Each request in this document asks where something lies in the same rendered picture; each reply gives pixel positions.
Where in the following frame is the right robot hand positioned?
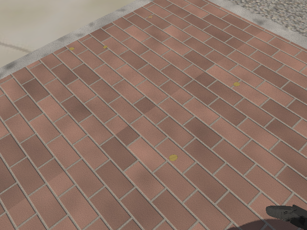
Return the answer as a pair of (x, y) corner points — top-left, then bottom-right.
(266, 204), (307, 230)

